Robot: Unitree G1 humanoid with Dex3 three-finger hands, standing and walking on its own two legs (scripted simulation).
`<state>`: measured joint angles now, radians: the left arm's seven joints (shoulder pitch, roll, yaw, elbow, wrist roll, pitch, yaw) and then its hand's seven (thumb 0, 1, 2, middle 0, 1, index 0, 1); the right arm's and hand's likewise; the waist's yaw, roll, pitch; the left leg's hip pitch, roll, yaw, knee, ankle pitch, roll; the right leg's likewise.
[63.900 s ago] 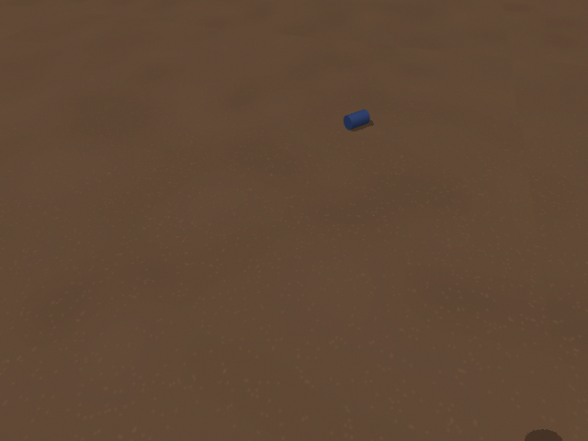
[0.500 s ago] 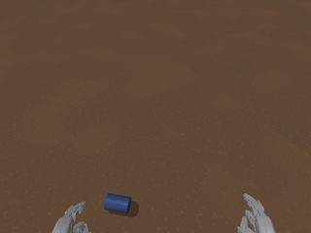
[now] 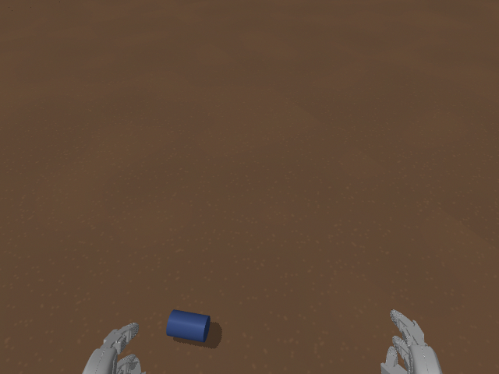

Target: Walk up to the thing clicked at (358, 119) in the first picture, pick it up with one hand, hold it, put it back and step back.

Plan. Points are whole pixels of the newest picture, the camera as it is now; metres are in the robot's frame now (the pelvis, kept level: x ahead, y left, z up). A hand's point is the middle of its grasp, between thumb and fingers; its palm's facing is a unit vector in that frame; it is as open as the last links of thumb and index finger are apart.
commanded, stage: home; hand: left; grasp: from above
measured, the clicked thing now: (188, 325) +0.44 +0.24 -0.67
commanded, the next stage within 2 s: stand in 0.58 s
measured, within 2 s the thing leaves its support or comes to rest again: neither
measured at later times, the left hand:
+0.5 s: hand out of the picture +0.16 +0.18 -0.05, palm faces +0.04 -0.98 -0.21, open 7.4 cm
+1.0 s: hand out of the picture +0.09 +0.24 -0.10, palm faces +0.04 -0.94 -0.34, open 7.4 cm
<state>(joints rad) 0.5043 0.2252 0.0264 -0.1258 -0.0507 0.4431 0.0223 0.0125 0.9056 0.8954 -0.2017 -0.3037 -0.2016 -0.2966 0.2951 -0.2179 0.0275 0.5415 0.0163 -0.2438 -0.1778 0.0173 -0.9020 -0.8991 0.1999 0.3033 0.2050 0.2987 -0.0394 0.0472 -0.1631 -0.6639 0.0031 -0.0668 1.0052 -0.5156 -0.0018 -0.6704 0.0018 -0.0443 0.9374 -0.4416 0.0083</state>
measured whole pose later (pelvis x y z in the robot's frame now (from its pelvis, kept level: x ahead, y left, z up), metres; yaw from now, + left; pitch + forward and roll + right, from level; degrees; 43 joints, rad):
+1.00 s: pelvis +0.00 +0.01 +0.04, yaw +0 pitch -1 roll +0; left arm 0.22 0.28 0.05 0.80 0.05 0.05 0.04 0.01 0.91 0.90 -0.20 -0.30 -0.20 -0.30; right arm 0.20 -0.29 -0.05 0.91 -0.05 -0.03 -0.01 0.01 -0.90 -0.90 0.20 0.30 0.21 0.30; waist 0.02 0.00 0.02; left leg -0.31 -0.04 -0.04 0.70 -0.38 0.02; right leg -0.34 -0.04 -0.01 0.68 -0.33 0.03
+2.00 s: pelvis +0.00 +0.00 +0.07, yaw +1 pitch -4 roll +0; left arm 0.10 0.30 0.04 1.17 0.02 0.00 0.02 0.01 0.91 0.90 -0.20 -0.30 -0.20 -0.30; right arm 0.14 -0.32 -0.02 1.13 -0.02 0.00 -0.02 0.01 -0.91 -0.90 0.20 0.30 0.20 0.30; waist 0.01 0.02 0.06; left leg -0.07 -0.02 -0.06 0.33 -0.20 0.00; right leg -0.10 -0.03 -0.04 0.34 -0.17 0.01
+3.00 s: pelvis +0.01 -0.01 +0.07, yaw +1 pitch -3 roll +0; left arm 0.11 0.32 0.02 1.15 0.01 -0.01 0.01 0.01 0.91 0.89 -0.20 -0.30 -0.20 -0.30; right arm 0.13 -0.34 0.00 1.13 -0.01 -0.01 0.00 0.01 -0.91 -0.90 0.20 0.30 0.20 0.30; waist 0.00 0.02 0.06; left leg -0.07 0.00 -0.06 0.32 -0.19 -0.01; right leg -0.11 -0.01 -0.04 0.33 -0.17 0.00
